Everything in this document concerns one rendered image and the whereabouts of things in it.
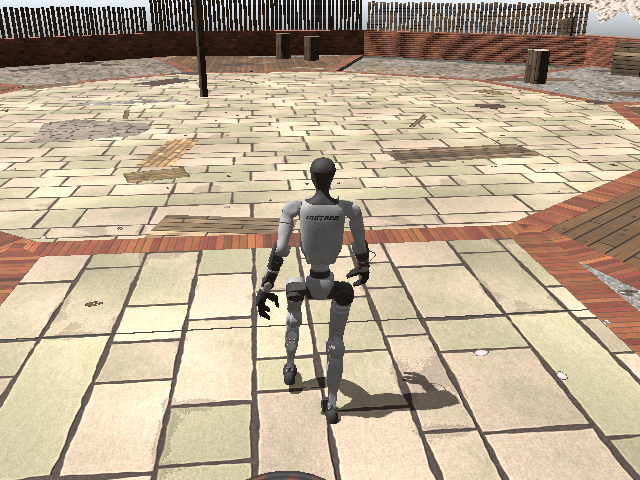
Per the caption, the robot left hand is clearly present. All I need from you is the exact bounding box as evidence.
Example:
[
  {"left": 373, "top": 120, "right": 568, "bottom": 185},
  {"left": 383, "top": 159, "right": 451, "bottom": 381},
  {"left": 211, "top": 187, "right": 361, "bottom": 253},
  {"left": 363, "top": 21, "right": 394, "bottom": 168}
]
[{"left": 256, "top": 289, "right": 279, "bottom": 320}]

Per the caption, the left robot forearm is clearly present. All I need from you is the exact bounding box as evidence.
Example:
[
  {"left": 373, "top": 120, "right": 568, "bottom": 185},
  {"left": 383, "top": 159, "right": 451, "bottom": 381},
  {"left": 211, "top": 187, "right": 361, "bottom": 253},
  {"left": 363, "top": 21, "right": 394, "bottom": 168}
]
[{"left": 260, "top": 241, "right": 284, "bottom": 293}]

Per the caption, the robot left upper arm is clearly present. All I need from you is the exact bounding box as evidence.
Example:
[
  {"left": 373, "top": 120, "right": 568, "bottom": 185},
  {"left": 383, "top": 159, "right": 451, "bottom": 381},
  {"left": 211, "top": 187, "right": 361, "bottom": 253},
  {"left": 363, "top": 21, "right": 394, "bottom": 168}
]
[{"left": 275, "top": 200, "right": 302, "bottom": 257}]

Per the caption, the robot right hand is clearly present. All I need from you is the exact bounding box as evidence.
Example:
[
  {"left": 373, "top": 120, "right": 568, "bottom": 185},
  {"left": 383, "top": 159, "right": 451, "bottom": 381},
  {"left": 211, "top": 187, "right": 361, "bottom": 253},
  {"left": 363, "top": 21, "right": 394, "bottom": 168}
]
[{"left": 346, "top": 266, "right": 370, "bottom": 287}]

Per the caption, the robot left thigh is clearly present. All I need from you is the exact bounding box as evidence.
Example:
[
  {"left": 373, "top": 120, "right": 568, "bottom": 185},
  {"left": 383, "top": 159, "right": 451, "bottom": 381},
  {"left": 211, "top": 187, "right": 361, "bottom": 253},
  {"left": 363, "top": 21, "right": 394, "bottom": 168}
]
[{"left": 286, "top": 277, "right": 306, "bottom": 328}]

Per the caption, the right robot forearm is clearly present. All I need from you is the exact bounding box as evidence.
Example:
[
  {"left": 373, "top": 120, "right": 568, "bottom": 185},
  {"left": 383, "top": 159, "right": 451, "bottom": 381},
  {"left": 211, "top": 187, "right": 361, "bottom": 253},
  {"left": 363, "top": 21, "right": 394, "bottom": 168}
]
[{"left": 355, "top": 240, "right": 370, "bottom": 272}]

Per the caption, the robot right upper arm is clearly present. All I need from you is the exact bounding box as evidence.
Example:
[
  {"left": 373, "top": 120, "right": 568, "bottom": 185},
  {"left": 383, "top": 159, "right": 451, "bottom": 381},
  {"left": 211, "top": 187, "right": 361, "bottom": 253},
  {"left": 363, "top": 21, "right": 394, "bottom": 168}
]
[{"left": 342, "top": 201, "right": 367, "bottom": 255}]

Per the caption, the robot thigh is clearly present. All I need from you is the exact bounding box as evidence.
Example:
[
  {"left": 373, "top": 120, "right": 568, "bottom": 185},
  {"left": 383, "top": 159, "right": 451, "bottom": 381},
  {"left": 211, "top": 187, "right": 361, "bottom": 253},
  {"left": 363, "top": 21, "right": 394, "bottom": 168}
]
[
  {"left": 326, "top": 281, "right": 354, "bottom": 359},
  {"left": 286, "top": 277, "right": 306, "bottom": 328}
]

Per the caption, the robot right thigh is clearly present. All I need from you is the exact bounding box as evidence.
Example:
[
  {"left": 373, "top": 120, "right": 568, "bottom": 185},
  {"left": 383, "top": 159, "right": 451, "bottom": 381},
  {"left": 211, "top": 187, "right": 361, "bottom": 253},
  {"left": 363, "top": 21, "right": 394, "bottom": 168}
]
[{"left": 326, "top": 281, "right": 354, "bottom": 359}]

